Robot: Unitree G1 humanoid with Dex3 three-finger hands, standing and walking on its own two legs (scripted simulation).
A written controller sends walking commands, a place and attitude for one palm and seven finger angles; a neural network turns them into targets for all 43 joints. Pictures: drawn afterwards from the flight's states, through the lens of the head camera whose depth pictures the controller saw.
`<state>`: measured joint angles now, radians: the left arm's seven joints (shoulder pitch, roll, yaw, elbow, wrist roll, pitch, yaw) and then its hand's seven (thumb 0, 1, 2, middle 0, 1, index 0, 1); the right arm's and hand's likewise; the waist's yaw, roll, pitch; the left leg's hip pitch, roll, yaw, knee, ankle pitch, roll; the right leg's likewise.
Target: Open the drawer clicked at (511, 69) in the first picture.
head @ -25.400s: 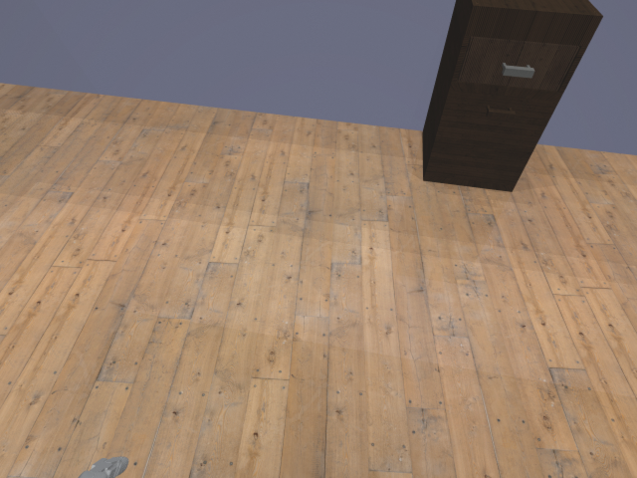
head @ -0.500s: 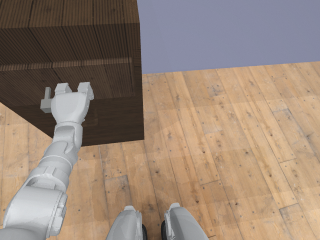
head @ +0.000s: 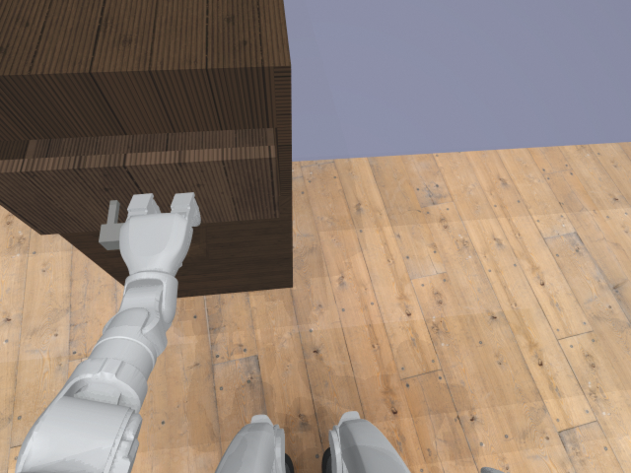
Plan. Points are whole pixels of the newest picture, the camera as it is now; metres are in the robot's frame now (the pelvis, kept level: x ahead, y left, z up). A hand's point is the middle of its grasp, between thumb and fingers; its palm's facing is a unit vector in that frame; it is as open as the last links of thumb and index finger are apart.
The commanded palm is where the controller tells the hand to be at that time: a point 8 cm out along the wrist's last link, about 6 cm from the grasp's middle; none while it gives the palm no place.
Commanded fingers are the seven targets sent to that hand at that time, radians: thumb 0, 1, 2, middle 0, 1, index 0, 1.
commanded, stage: pull the drawer open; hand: left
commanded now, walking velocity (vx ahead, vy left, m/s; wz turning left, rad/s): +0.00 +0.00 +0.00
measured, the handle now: (144, 219) +0.46 +0.24 -0.06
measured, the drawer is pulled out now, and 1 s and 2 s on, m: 0.05 0.10 0.14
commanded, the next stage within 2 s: none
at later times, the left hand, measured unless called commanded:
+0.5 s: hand (170, 274) +0.38 +0.20 -0.08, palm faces -0.05 -0.05 -1.00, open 5.9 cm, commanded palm +0.35 +0.20 -0.03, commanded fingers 0.00 0.90 0.90 -0.40 -1.35 -0.40 -1.35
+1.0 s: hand (169, 291) +0.36 +0.20 -0.08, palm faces -0.04 -0.06 -1.00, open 5.9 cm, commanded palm +0.32 +0.20 -0.03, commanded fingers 0.00 0.90 0.90 -0.40 -1.35 -0.40 -1.35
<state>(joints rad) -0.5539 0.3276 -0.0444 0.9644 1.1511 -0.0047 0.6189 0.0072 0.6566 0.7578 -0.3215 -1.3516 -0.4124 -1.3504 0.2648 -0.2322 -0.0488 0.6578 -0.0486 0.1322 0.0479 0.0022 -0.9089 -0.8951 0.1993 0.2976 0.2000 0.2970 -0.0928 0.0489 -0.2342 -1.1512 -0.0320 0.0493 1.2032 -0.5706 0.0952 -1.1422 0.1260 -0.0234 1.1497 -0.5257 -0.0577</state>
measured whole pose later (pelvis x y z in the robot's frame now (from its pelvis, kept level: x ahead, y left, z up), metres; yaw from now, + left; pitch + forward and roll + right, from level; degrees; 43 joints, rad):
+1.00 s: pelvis -0.01 -0.01 +0.00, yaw +0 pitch +28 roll -2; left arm -0.36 0.29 -0.07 0.82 1.15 -0.01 0.64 0.01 0.65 0.77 -0.32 -1.35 -0.41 -1.35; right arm 0.22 -0.23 -0.05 0.65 -0.04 0.12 0.04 0.00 -0.91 -0.90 0.20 0.30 0.20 0.30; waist -0.06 0.04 -0.24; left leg -1.12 -0.03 0.06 1.20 -0.56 0.09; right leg -1.12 0.12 -0.01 1.16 -0.52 -0.06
